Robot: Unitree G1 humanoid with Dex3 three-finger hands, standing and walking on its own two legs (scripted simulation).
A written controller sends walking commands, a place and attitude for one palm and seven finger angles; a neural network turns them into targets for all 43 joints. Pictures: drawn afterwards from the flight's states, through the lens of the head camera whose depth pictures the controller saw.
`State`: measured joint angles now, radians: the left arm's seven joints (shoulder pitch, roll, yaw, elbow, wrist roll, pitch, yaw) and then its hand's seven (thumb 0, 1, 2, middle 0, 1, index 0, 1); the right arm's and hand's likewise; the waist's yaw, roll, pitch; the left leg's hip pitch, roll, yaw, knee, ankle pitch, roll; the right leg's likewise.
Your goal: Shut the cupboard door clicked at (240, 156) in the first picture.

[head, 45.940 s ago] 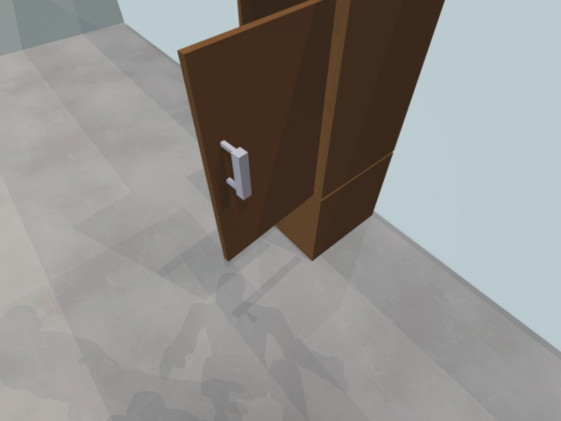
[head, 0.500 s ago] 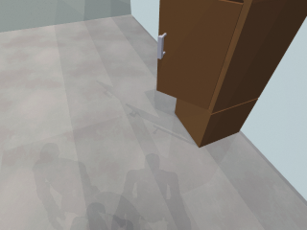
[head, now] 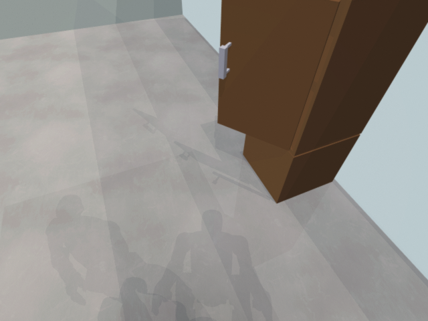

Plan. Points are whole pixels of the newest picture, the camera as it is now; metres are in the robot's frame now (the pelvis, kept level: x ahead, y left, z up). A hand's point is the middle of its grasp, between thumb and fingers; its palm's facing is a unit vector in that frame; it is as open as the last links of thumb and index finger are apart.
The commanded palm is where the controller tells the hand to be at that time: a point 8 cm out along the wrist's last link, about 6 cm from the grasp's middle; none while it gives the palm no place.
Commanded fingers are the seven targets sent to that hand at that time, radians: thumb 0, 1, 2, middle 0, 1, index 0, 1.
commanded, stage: walk to a spot facing it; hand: left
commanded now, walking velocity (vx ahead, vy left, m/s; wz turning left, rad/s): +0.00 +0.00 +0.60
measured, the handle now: (225, 60) +0.99 +0.01 -0.01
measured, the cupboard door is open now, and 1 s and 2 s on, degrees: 36 36 36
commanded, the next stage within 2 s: turn to face it in 1.26 s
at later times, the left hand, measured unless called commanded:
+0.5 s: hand out of the picture +0.04 +0.22 -0.17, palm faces +0.24 -0.94 -0.25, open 7.3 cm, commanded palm none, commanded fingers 0.00 0.90 0.90 -0.20 -0.30 -0.20 -0.30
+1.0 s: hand out of the picture -0.09 +0.15 -0.18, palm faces +0.62 -0.74 -0.25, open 7.4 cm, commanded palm none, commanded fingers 0.00 0.90 0.90 -0.20 -0.30 -0.20 -0.30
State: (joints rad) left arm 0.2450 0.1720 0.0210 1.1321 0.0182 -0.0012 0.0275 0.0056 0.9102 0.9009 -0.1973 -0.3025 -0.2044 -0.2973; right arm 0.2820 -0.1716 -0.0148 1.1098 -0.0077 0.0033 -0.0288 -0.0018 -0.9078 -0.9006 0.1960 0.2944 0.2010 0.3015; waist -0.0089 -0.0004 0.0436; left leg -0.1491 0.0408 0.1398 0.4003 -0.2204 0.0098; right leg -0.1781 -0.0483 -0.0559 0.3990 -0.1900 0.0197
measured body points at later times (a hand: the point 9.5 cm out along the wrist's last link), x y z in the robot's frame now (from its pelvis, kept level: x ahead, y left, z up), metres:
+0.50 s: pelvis -0.01 +0.00 -0.01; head +0.04 +0.01 +0.44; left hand +0.03 +0.27 -0.15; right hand +0.06 -0.23 -0.16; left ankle +0.00 +0.11 -0.74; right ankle -0.01 -0.14 -0.69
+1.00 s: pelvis +0.08 +0.04 -0.02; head +0.13 +0.08 +0.43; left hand -0.12 +0.19 -0.16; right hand +0.35 -0.08 -0.15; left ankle +0.08 +0.18 -0.72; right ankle +0.03 -0.14 -0.74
